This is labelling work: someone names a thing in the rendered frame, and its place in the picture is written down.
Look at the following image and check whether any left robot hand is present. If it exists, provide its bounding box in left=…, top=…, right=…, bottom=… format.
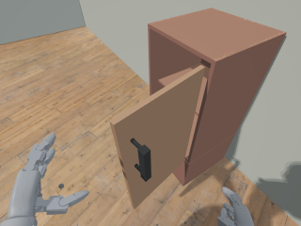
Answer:
left=8, top=133, right=89, bottom=219

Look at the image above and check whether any right robot hand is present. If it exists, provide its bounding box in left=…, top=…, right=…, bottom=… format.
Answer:
left=217, top=186, right=254, bottom=226

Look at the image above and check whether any handle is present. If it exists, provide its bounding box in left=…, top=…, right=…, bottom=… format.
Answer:
left=131, top=138, right=151, bottom=182

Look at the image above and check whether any cupboard door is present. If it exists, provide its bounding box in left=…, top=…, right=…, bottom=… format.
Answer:
left=109, top=65, right=205, bottom=209

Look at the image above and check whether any left robot forearm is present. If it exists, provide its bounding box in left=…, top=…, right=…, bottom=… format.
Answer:
left=0, top=216, right=38, bottom=226

